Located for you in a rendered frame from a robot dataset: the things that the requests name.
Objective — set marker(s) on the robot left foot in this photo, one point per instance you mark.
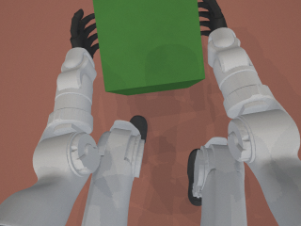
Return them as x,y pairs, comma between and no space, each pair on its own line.
141,124

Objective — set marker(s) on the left robot forearm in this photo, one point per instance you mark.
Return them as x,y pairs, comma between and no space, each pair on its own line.
73,96

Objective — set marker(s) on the left robot upper arm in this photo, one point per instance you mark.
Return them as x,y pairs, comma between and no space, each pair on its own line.
62,164

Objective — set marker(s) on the robot right hand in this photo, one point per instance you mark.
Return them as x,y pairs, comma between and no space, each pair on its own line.
214,14

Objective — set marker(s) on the right robot forearm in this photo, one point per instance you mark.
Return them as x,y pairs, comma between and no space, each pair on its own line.
237,78

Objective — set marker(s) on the right robot upper arm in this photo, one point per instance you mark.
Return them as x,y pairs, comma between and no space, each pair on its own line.
268,142

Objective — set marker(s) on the carton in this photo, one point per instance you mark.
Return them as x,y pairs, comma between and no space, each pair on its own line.
149,45

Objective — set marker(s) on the robot left shin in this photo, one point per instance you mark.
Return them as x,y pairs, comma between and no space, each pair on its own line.
120,124

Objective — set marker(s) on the robot left hand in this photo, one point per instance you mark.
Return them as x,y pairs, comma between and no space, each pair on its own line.
79,34

